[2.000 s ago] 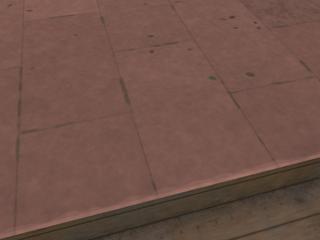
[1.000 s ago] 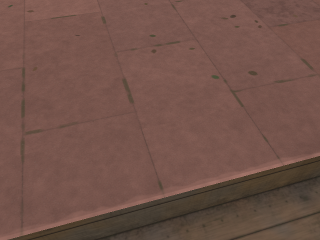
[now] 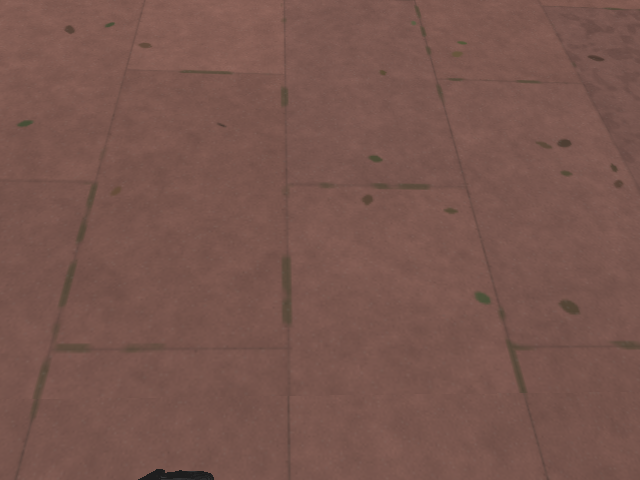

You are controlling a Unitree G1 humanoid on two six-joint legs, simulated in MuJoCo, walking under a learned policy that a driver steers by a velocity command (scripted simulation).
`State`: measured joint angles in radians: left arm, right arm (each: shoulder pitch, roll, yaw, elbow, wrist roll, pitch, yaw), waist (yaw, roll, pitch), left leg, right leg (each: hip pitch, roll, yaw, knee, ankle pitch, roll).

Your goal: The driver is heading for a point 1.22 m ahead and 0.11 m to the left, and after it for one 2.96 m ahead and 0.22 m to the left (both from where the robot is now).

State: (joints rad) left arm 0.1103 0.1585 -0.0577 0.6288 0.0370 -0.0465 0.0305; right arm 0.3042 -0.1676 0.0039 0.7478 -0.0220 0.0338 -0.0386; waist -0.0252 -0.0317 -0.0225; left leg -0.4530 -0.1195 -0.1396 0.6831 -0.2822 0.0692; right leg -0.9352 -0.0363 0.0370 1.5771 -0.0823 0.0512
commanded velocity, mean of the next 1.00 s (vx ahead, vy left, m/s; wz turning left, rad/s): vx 0.06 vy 0.00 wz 0.37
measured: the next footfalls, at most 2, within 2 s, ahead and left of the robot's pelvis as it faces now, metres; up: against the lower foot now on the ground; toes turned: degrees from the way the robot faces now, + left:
right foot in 0.16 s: +0.12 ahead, -0.14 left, +0.00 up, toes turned +7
left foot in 0.58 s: +0.06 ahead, +0.08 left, +0.00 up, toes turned +21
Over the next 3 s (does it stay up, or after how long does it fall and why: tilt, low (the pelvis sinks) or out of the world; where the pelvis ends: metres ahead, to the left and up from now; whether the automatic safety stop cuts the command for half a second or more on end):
stays up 0.82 0.19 0.16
